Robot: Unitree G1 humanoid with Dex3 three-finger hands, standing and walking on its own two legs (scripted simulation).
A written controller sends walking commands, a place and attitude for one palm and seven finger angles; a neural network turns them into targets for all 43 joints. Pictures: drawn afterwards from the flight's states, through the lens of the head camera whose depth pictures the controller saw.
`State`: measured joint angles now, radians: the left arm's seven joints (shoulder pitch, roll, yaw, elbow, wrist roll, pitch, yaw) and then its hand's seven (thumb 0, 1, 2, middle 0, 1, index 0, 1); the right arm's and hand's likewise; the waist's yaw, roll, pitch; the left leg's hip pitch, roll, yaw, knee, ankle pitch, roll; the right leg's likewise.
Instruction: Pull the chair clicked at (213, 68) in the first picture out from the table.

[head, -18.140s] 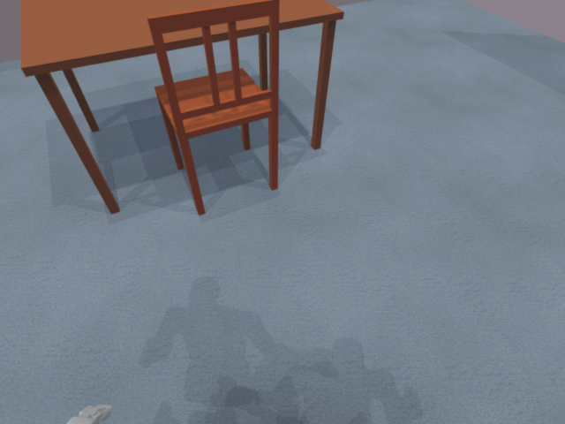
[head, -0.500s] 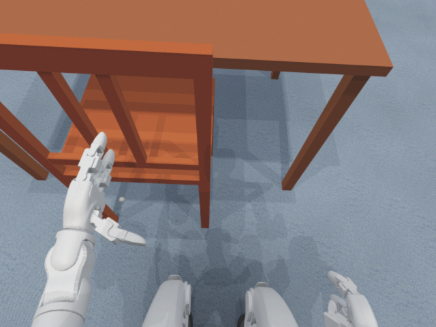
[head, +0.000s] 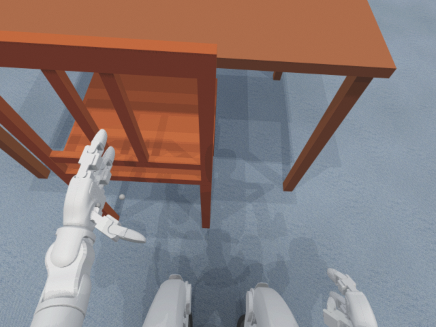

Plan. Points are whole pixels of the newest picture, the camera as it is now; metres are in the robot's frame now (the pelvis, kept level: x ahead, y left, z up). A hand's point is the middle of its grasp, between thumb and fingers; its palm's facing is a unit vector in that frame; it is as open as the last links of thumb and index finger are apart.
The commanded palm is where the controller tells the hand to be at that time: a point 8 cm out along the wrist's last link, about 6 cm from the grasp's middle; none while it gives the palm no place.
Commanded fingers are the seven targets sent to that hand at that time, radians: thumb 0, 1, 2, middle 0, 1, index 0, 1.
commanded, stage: push the fingers through the gap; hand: left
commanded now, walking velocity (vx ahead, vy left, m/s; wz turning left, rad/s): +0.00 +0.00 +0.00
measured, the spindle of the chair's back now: (85, 121) +0.48 +0.28 +0.03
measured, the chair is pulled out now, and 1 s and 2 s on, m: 0.00 0.00 0.00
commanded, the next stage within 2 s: hook a spindle and tug to test in 1.42 s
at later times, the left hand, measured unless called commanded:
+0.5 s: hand (129, 169) +0.38 +0.18 +0.03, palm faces -0.02 -1.00 -0.04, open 16.9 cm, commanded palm +0.36 +0.23 +0.03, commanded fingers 0.00 -0.50 0.30 -0.06 -0.08 -0.06 -0.08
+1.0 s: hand (138, 145) +0.43 +0.17 +0.03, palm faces +0.00 -1.00 -0.04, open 16.9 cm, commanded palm +0.41 +0.22 +0.03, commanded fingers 0.00 -0.50 0.30 -0.06 -0.08 -0.06 -0.08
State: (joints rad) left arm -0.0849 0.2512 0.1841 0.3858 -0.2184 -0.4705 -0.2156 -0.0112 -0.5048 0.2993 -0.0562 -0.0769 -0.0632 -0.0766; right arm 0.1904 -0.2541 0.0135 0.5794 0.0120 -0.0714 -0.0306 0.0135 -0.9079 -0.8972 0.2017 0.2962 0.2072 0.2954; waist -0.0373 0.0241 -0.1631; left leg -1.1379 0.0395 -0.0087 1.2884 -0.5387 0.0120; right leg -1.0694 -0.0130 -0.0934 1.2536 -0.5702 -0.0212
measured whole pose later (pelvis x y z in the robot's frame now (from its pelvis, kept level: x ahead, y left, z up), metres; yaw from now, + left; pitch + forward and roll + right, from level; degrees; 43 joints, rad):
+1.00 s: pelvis +0.00 +0.00 +0.00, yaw -1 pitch +25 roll -2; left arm -0.54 0.32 0.28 0.82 -0.15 -0.49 -0.18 -0.01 -0.50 0.30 -0.06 -0.08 -0.06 -0.08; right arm 0.25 -0.25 0.02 0.62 0.00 0.01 -0.01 0.01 -0.91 -0.90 0.20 0.30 0.21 0.30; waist -0.10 0.03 -0.16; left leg -1.19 0.05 0.01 1.28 -0.52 0.02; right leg -1.13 -0.01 -0.07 1.25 -0.55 -0.02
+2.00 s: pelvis +0.00 +0.01 +0.00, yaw -1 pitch +25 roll -3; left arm -0.56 0.31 0.28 0.84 -0.15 -0.50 -0.17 -0.01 -0.37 0.36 -0.33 -0.93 -0.33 -0.93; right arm 0.25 -0.25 0.02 0.62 0.00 0.05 0.00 0.01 -0.91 -0.90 0.20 0.30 0.21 0.30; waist -0.10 0.03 -0.16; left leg -1.19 0.04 0.01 1.28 -0.53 0.03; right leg -1.12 -0.01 -0.07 1.23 -0.55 -0.01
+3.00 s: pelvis +0.01 +0.00 +0.01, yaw -1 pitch +24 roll -2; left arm -0.31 0.24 0.21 0.61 -0.17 -0.49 -0.15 0.01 0.70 0.83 -0.43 -1.40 -0.40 -1.45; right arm 0.21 -0.24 0.00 0.60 0.00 0.01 0.00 0.01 -0.91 -0.90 0.20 0.30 0.21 0.30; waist -0.07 0.02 -0.16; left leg -1.13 0.04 0.01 1.26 -0.54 0.02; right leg -1.08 0.00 -0.06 1.23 -0.56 -0.01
